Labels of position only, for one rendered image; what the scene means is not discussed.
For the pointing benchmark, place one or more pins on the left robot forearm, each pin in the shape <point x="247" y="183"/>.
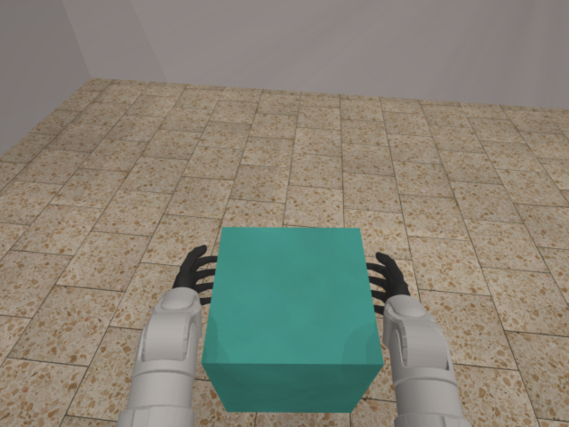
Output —
<point x="165" y="364"/>

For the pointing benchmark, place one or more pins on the robot right hand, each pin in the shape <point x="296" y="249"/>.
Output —
<point x="393" y="283"/>

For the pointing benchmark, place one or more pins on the right robot forearm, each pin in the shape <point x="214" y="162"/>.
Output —
<point x="421" y="366"/>

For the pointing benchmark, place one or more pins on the carton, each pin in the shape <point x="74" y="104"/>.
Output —
<point x="291" y="325"/>

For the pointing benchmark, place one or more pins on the robot left hand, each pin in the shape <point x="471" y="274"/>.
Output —
<point x="188" y="275"/>

